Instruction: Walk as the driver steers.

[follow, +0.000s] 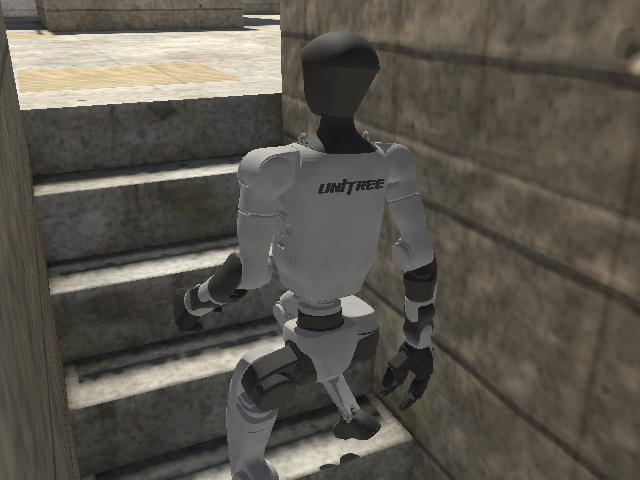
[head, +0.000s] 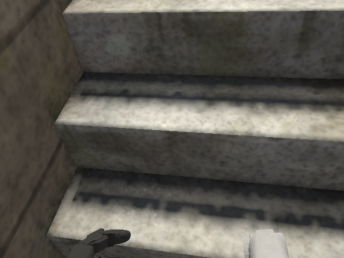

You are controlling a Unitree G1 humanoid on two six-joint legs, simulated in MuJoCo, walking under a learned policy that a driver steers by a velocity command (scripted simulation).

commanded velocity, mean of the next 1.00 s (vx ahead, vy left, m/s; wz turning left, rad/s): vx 0.48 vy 0.00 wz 0.00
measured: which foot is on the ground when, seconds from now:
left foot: down 0.00-0.12, up 0.14-0.74, down 0.76-1.00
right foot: up 0.00-0.10, down 0.12-0.78, up 0.80-1.00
